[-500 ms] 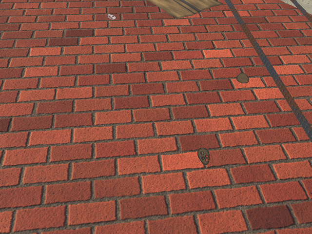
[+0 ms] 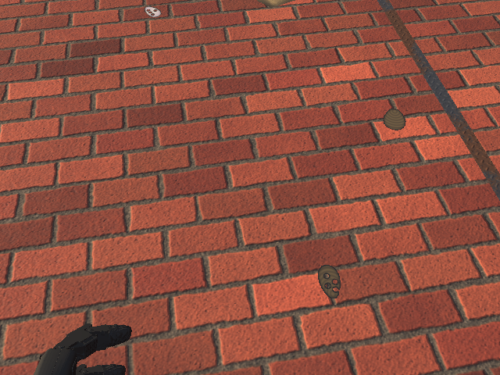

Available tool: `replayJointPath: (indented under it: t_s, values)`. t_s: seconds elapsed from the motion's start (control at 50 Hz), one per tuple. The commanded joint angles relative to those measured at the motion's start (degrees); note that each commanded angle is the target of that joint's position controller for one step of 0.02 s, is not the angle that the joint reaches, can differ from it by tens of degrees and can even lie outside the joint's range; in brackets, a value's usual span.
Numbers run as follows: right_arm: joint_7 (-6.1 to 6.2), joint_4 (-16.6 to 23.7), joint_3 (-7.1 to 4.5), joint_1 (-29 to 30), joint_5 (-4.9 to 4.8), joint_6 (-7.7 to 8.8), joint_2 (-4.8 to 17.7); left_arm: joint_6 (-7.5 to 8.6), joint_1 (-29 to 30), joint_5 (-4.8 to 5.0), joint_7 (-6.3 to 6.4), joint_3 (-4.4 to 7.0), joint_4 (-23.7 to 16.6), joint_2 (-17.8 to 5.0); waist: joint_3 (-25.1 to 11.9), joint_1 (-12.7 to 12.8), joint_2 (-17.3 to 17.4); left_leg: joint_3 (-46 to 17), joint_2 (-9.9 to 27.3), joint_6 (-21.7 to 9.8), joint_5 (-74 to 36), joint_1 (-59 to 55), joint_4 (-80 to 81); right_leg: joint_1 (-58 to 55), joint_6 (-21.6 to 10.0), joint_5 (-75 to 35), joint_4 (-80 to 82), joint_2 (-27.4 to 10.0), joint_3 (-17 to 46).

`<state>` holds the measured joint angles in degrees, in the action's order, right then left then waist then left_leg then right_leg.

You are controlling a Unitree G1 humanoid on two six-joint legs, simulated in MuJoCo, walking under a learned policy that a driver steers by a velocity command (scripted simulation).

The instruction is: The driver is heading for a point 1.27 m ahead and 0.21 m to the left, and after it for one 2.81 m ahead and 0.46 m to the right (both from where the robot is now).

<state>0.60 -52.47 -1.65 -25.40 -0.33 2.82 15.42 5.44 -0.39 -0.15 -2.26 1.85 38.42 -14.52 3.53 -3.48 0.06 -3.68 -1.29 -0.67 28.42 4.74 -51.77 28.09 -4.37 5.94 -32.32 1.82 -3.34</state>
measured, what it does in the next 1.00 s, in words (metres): walks ahead: left foot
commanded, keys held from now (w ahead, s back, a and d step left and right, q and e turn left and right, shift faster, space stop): no key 1.00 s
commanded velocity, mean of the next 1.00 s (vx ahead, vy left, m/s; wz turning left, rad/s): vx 0.08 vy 0.00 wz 0.00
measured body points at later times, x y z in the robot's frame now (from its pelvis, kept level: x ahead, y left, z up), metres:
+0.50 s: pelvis +0.15 +0.02 +0.02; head +0.16 +0.03 +0.47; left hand +0.24 +0.27 -0.12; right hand +0.28 -0.24 -0.09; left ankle +0.20 +0.14 -0.72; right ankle +0.12 -0.09 -0.72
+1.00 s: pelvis +0.16 +0.03 +0.02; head +0.17 +0.03 +0.47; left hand +0.20 +0.29 -0.13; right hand +0.27 -0.23 -0.12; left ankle +0.20 +0.14 -0.72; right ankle +0.12 -0.09 -0.72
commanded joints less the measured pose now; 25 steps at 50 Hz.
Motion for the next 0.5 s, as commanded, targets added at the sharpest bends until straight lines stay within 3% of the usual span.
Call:
replayJointPath:
  t_s: [0.02, 0.04, 0.06, 0.1, 0.14, 0.2, 0.26, 0.3, 0.34, 0.36, 0.38, 0.4, 0.42, 0.44, 0.5]
  values:
    - [-0.34, 5.92, -1.79, 1.33, -1.94, 2.27, 9.06, -0.62, -13.67, 0.26, 0.86, 2.53, 1.31, -7.69, -14.11, 7.2, -5.45, -3.59, 2.25, 0.55, 1.07, 30.75, -27.11, -36.51, -13.65, -23.06, 11.52, -21.5, 26.42]
    - [0.04, 6.39, -1.7, 3.9, -1.16, 2.12, 7.93, -0.36, -10.53, 0.26, 0.54, 1.99, 1.77, -6.25, -9.06, 5.02, -0.69, -1.66, 4.59, 1.03, -1.78, 29.44, -22.82, -27.73, -11.95, -28.73, 13.26, -18.39, 20.13]
    - [0.48, 6.35, -2.12, 3.94, -0.45, 1.42, 7.64, 0.11, -8.54, 0.01, 0.34, 1.65, 1.84, -5.11, -7.45, 3.05, -1.06, -1.28, 6.38, 1.26, -4.04, 26.46, -18.92, -22.2, -10.63, -30.1, 15.18, -16.11, 15.97]
    - [0.81, 5.47, -1.62, 0.85, 0.04, -0.06, 4.58, 0.83, -7.21, -0.86, 0.0, 1.65, 3.24, -5.36, -7.4, 0.78, -2.69, -0.48, 6.7, 2.42, -7.37, 19.37, -14.76, -14.39, -11.0, -33.51, 18.21, -14.41, 11.86]
    - [1.26, 6.16, -1.37, 1.14, 0.45, -0.97, 3.5, 1.32, -5.85, -1.28, 0.13, 1.5, 4.84, -5.86, -7.06, -0.58, -3.87, -0.05, 6.93, 3.53, -9.99, 16.99, -7.04, -10.55, -11.31, -36.73, 19.18, -13.29, 8.04]
    - [1.42, 7.79, -0.79, 6.48, 1.04, -1.47, 2.96, 0.49, -5.74, -1.15, 0.98, 1.68, 6.73, -7.48, -8.02, 0.86, -4.91, 0.74, 7.12, 3.91, -18.33, 14.85, 5.02, -10.75, -9.81, -33.64, 18.94, -11.54, 4.63]
    - [1.23, 8.82, -1.13, 11.11, 0.44, -1.96, 4.53, -0.83, -8.14, -0.95, 1.39, 1.72, 8.9, -8.79, -7.93, 2.96, -3.78, 0.62, 6.52, 3.75, -22.26, 13.63, 11.53, -12.56, -9.2, -22.34, 19.14, -12.37, 6.24]
    - [1.26, 9.63, -1.49, 13.31, 0.56, -2.15, 5.42, -1.63, -8.61, -0.59, 1.43, 1.51, 10.0, -8.81, -6.88, 3.4, -3.78, 0.47, 6.04, 3.03, -20.42, 12.79, 15.64, -13.42, -8.75, -14.11, 18.01, -13.17, 8.18]
    - [1.33, 9.47, -1.75, 12.79, 1.18, -1.99, 5.47, -2.25, -7.98, 0.3, 1.56, 0.88, 10.59, -7.54, -6.46, 2.01, -3.11, 1.62, 4.92, 1.55, -23.36, 7.7, 24.07, -12.91, -6.23, -5.46, 14.49, -11.54, 8.72]
    - [1.55, 9.63, -2.05, 12.65, 1.66, -1.83, 6.73, -2.26, -10.12, 0.2, 1.62, 0.11, 11.37, -5.5, -6.37, 2.07, -1.33, -0.4, 6.5, 0.52, -30.52, 3.98, 28.76, -12.06, -3.2, -1.34, 12.02, -9.07, 8.38]
    - [1.99, 10.29, -2.61, 12.69, 1.64, -1.9, 9.82, -2.0, -13.42, -1.03, 1.65, -0.41, 11.8, -4.2, -7.9, 4.29, 3.29, -4.87, 11.3, -1.15, -42.06, -0.47, 27.92, -10.14, -0.21, 4.85, 7.9, -5.27, 6.23]
    - [2.11, 10.04, -2.61, 15.14, 1.34, -2.32, 10.49, -1.95, -19.4, -1.09, 1.76, -0.6, 13.04, -2.78, -9.12, 8.5, 10.52, -7.63, 13.94, -5.28, -39.84, -0.76, 26.96, -8.71, 2.02, 12.94, 8.13, -1.86, 3.58]
    - [1.46, 10.09, -1.86, 16.69, 1.03, -2.47, 6.1, -2.51, -16.42, -0.97, 2.27, -0.72, 13.2, -3.84, -8.9, 6.53, 9.55, -6.51, 11.37, -4.93, -29.37, 4.04, 28.08, -13.43, 3.14, 11.06, 9.29, -2.37, 3.02]
    - [0.95, 10.13, -1.42, 17.62, 1.03, -2.42, 4.32, -3.24, -13.34, -0.64, 2.59, -0.28, 13.05, -5.83, -6.46, 5.3, 7.2, -4.54, 8.58, -3.14, -25.55, 6.16, 28.14, -13.43, 3.34, 9.52, 9.38, -2.37, 2.95]
    - [0.4, 8.73, -1.69, 16.6, 0.93, -1.4, 5.61, -4.79, -12.7, -0.6, 3.33, -0.08, 13.94, -6.54, -5.84, 4.74, 4.97, -2.33, 6.54, -1.7, -30.43, 5.73, 26.38, -14.25, 2.93, 5.34, 8.99, -3.3, 3.83]
Next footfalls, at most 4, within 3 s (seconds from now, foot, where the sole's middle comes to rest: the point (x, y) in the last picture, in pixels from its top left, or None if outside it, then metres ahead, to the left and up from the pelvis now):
0.36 left None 0.24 0.14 -0.76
2.04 right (278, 306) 0.61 -0.09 -0.76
2.44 left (193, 297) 0.65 0.14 -0.76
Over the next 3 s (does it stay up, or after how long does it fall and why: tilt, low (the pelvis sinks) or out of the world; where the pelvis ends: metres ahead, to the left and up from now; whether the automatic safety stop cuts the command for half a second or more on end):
stays up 0.62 0.03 0.01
